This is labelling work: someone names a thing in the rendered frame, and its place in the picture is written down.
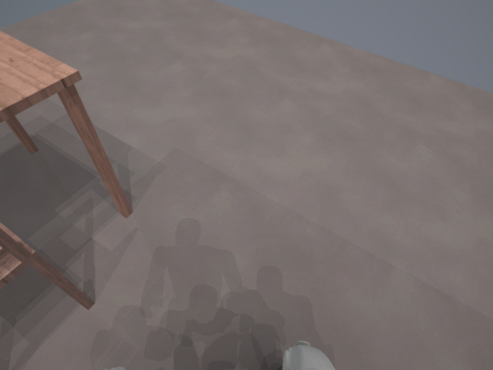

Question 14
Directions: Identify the table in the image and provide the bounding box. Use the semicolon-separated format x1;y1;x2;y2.
0;31;132;218

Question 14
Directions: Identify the right robot thigh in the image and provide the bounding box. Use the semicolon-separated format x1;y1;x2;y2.
283;345;335;370

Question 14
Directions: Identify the chair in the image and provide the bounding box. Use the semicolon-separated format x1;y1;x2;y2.
0;222;95;310

